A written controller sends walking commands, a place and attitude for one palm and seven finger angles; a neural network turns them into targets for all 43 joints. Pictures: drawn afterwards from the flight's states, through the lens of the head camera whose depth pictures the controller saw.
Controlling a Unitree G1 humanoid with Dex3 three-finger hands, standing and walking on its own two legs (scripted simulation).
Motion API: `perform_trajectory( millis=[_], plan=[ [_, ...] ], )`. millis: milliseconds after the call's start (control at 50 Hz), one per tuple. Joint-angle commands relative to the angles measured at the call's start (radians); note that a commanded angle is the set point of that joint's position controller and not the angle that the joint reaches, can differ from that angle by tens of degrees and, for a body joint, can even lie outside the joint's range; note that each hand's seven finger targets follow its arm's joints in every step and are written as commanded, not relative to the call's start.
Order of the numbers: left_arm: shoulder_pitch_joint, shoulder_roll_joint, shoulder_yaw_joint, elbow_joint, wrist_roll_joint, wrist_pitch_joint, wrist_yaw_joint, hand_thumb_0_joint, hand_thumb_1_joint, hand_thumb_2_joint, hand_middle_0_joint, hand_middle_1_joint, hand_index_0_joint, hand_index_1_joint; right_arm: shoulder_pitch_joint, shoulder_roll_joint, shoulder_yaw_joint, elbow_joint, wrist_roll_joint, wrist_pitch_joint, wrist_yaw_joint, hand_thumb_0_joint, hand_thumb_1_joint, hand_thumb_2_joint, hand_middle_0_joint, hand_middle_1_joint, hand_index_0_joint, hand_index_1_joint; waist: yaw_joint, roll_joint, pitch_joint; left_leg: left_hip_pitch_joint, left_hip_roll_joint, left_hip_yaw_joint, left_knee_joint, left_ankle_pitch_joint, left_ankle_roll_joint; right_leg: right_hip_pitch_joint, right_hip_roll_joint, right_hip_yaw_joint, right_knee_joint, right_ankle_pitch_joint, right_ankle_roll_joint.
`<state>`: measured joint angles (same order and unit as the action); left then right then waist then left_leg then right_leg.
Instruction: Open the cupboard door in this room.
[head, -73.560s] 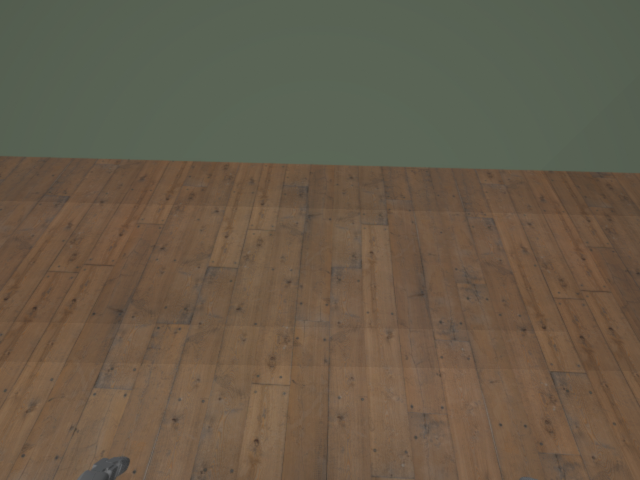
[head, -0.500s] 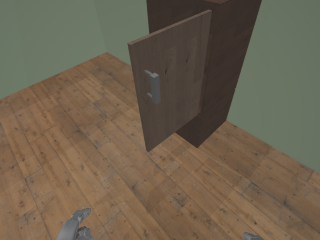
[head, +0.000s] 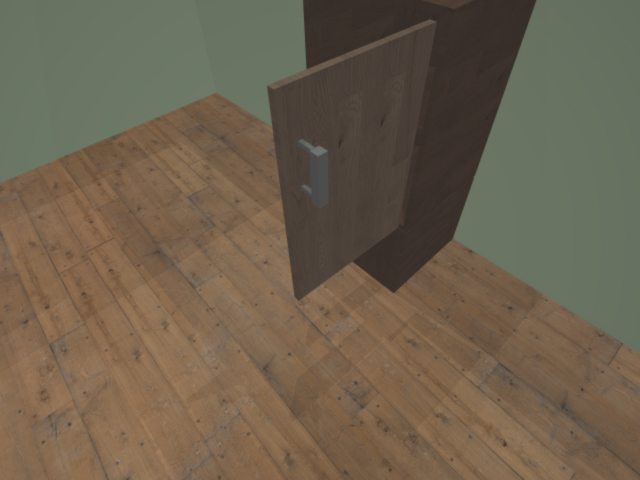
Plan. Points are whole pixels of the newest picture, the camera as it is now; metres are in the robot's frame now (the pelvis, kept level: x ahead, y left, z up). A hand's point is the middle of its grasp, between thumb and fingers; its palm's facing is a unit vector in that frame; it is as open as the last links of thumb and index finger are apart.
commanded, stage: let the arm hang, fingers relaxed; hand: left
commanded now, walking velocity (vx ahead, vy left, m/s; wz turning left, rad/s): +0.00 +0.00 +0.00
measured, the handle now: (312, 173) +0.62 +0.05 +0.02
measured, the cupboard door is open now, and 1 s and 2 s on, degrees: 88 88 88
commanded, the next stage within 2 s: look to check the result in 0.38 s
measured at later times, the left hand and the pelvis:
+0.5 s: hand out of the picture +0.01 +0.18 -0.17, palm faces +0.03 -0.98 -0.20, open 7.4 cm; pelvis +0.02 +0.01 +0.00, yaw -1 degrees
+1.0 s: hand out of the picture +0.07 +0.20 -0.16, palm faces +0.00 -0.97 -0.25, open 7.4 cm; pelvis +0.04 +0.00 +0.01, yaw -1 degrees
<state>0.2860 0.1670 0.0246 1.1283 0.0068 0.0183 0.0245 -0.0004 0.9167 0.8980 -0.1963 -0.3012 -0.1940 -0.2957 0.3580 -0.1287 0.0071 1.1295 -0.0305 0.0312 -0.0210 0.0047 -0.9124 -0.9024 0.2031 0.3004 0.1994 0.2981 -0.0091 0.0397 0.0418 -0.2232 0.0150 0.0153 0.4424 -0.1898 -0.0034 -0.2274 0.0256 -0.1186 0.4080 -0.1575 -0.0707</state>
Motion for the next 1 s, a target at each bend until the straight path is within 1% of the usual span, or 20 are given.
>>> perform_trajectory(
  millis=[0,20,160,180,220,260,280,300,320,360,420,500,540,600,680,760,840,880,900,980],
  plan=[
    [0.024,0.095,0.019,-0.028,0.000,-0.027,0.010,0.000,0.900,0.900,-0.200,-0.300,-0.200,-0.300,0.072,-0.079,-0.015,-0.012,0.000,-0.022,-0.011,0.000,-0.900,-0.900,0.200,0.300,0.200,0.300,0.006,-0.042,0.054,-0.071,0.062,-0.071,-0.122,-0.096,0.040,0.003,-0.140,0.167,-0.138,-0.226,0.007],
    [0.028,0.094,0.019,-0.026,0.000,-0.027,0.011,0.000,0.900,0.900,-0.200,-0.300,-0.200,-0.300,0.068,-0.080,-0.016,-0.014,0.002,-0.021,-0.011,0.000,-0.900,-0.900,0.200,0.300,0.200,0.300,0.009,-0.036,0.064,-0.068,0.063,-0.072,-0.122,-0.095,0.039,-0.006,-0.137,0.164,-0.137,-0.227,0.007],
    [0.032,0.072,0.017,-0.015,0.002,-0.028,0.013,0.000,0.900,0.900,-0.200,-0.300,-0.200,-0.300,0.061,-0.063,-0.016,-0.008,0.000,-0.026,-0.014,0.000,-0.900,-0.900,0.200,0.300,0.200,0.300,0.007,-0.020,0.072,-0.071,0.064,-0.077,-0.146,-0.106,0.039,-0.001,-0.132,0.157,-0.119,-0.187,0.011],
    [0.034,0.068,0.017,-0.014,0.002,-0.029,0.013,0.000,0.900,0.900,-0.200,-0.300,-0.200,-0.300,0.058,-0.065,-0.017,-0.010,0.000,-0.026,-0.015,0.000,-0.900,-0.900,0.200,0.300,0.200,0.300,0.007,0.001,0.075,-0.072,0.065,-0.076,-0.149,-0.110,0.039,-0.002,-0.131,0.161,-0.120,-0.183,0.011],
    [0.041,0.070,0.016,-0.013,0.003,-0.031,0.012,0.000,0.900,0.900,-0.200,-0.300,-0.200,-0.300,0.052,-0.069,-0.019,-0.015,0.002,-0.027,-0.015,0.000,-0.900,-0.900,0.200,0.300,0.200,0.300,0.008,0.001,0.069,-0.064,0.067,-0.075,-0.147,-0.103,0.039,0.000,-0.129,0.157,-0.116,-0.167,0.012],
    [0.035,0.068,0.015,-0.012,0.003,-0.032,0.011,0.000,0.900,0.900,-0.200,-0.300,-0.200,-0.300,0.046,-0.068,-0.018,-0.015,0.002,-0.030,-0.016,0.000,-0.900,-0.900,0.200,0.300,0.200,0.300,0.006,-0.015,0.062,-0.057,0.070,-0.081,-0.152,-0.084,0.040,0.010,-0.131,0.155,-0.108,-0.138,0.012],
    [0.038,0.067,0.014,-0.011,0.002,-0.034,0.011,0.000,0.900,0.900,-0.200,-0.300,-0.200,-0.300,0.042,-0.073,-0.019,-0.016,0.003,-0.032,-0.016,0.000,-0.900,-0.900,0.200,0.300,0.200,0.300,0.006,-0.009,0.053,-0.047,0.070,-0.076,-0.149,-0.069,0.040,0.014,-0.132,0.157,-0.108,-0.123,0.013],
    [0.033,0.070,0.015,-0.012,0.002,-0.036,0.011,0.000,0.900,0.900,-0.200,-0.300,-0.200,-0.300,0.043,-0.075,-0.019,-0.016,0.003,-0.033,-0.016,0.000,-0.900,-0.900,0.200,0.300,0.200,0.300,0.003,-0.031,0.046,-0.041,0.073,-0.079,-0.151,-0.062,0.040,0.020,-0.131,0.155,-0.102,-0.112,0.013],
    [0.035,0.072,0.015,-0.014,0.003,-0.036,0.012,0.000,0.900,0.900,-0.200,-0.300,-0.200,-0.300,0.036,-0.085,-0.021,-0.019,0.005,-0.034,-0.017,0.000,-0.900,-0.900,0.200,0.300,0.200,0.300,0.006,-0.017,0.048,-0.037,0.074,-0.077,-0.148,-0.056,0.040,0.017,-0.129,0.152,-0.100,-0.106,0.013],
    [0.031,0.073,0.014,-0.011,0.003,-0.037,0.011,0.000,0.900,0.900,-0.200,-0.300,-0.200,-0.300,0.024,-0.084,-0.020,-0.018,0.005,-0.036,-0.016,0.000,-0.900,-0.900,0.200,0.300,0.200,0.300,0.005,-0.027,0.056,-0.029,0.075,-0.077,-0.153,-0.038,0.041,0.017,-0.133,0.151,-0.099,-0.087,0.014],
    [0.028,0.083,0.016,-0.014,0.003,-0.041,0.012,0.000,0.900,0.900,-0.200,-0.300,-0.200,-0.300,0.014,-0.101,-0.023,-0.022,0.007,-0.037,-0.017,0.000,-0.900,-0.900,0.200,0.300,0.200,0.300,0.004,-0.036,0.041,-0.011,0.076,-0.074,-0.145,-0.021,0.040,0.023,-0.132,0.154,-0.102,-0.079,0.013],
    [0.017,0.093,0.015,-0.011,0.002,-0.041,0.010,0.000,0.900,0.900,-0.200,-0.300,-0.200,-0.300,-0.008,-0.114,-0.022,-0.018,0.006,-0.037,-0.016,0.000,-0.900,-0.900,0.200,0.300,0.200,0.300,0.003,-0.024,0.040,-0.003,0.075,-0.076,-0.152,-0.029,0.039,0.026,-0.135,0.157,-0.108,-0.085,0.014],
    [0.008,0.098,0.016,-0.010,0.003,-0.042,0.010,0.000,0.900,0.900,-0.200,-0.300,-0.200,-0.300,-0.015,-0.115,-0.023,-0.018,0.006,-0.037,-0.015,0.000,-0.900,-0.900,0.200,0.300,0.200,0.300,0.002,-0.036,0.041,0.001,0.078,-0.075,-0.153,-0.012,0.040,0.029,-0.137,0.155,-0.106,-0.074,0.013],
    [0.005,0.109,0.016,-0.009,0.002,-0.045,0.009,0.000,0.900,0.900,-0.200,-0.300,-0.200,-0.300,-0.030,-0.129,-0.023,-0.017,0.008,-0.041,-0.015,0.000,-0.900,-0.900,0.200,0.300,0.200,0.300,0.003,-0.037,0.013,0.027,0.079,-0.073,-0.147,0.034,0.040,0.050,-0.141,0.157,-0.104,-0.033,0.014],
    [-0.011,0.123,0.015,-0.008,0.002,-0.048,0.008,0.000,0.900,0.900,-0.200,-0.300,-0.200,-0.300,-0.051,-0.147,-0.023,-0.016,0.007,-0.043,-0.015,0.000,-0.900,-0.900,0.200,0.300,0.200,0.300,0.003,-0.030,0.005,0.042,0.085,-0.072,-0.147,0.070,0.038,0.066,-0.144,0.152,-0.101,0.009,0.014],
    [-0.029,0.138,0.015,-0.009,0.002,-0.048,0.008,0.000,0.900,0.900,-0.200,-0.300,-0.200,-0.300,-0.070,-0.161,-0.022,-0.012,0.007,-0.041,-0.014,0.000,-0.900,-0.900,0.200,0.300,0.200,0.300,0.003,-0.033,0.020,0.042,0.085,-0.072,-0.152,0.068,0.034,0.067,-0.145,0.154,-0.112,0.006,0.015],
    [-0.041,0.155,0.016,-0.012,0.002,-0.051,0.008,0.000,0.900,0.900,-0.200,-0.300,-0.200,-0.300,-0.086,-0.175,-0.022,-0.013,0.008,-0.042,-0.011,0.000,-0.900,-0.900,0.200,0.300,0.200,0.300,0.004,-0.037,0.007,0.057,0.085,-0.072,-0.151,0.091,0.034,0.086,-0.150,0.155,-0.118,0.039,0.015],
    [-0.045,0.158,0.015,-0.013,0.000,-0.051,0.007,0.000,0.900,0.900,-0.200,-0.300,-0.200,-0.300,-0.096,-0.183,-0.022,-0.011,0.006,-0.041,-0.011,0.000,-0.900,-0.900,0.200,0.300,0.200,0.300,0.005,-0.034,0.015,0.058,0.085,-0.070,-0.154,0.086,0.031,0.083,-0.150,0.157,-0.124,0.034,0.016],
    [-0.049,0.161,0.016,-0.012,0.001,-0.052,0.007,0.000,0.900,0.900,-0.200,-0.300,-0.200,-0.300,-0.097,-0.186,-0.022,-0.013,0.006,-0.040,-0.012,0.000,-0.900,-0.900,0.200,0.300,0.200,0.300,0.003,-0.043,0.010,0.063,0.086,-0.071,-0.154,0.087,0.032,0.087,-0.149,0.160,-0.125,0.038,0.016],
    [-0.061,0.171,0.015,-0.014,0.000,-0.053,0.006,0.000,0.900,0.900,-0.200,-0.300,-0.200,-0.300,-0.110,-0.196,-0.021,-0.012,0.006,-0.040,-0.010,0.000,-0.900,-0.900,0.200,0.300,0.200,0.300,0.004,-0.037,0.006,0.069,0.087,-0.070,-0.158,0.092,0.029,0.094,-0.151,0.161,-0.131,0.045,0.017]
  ],
)
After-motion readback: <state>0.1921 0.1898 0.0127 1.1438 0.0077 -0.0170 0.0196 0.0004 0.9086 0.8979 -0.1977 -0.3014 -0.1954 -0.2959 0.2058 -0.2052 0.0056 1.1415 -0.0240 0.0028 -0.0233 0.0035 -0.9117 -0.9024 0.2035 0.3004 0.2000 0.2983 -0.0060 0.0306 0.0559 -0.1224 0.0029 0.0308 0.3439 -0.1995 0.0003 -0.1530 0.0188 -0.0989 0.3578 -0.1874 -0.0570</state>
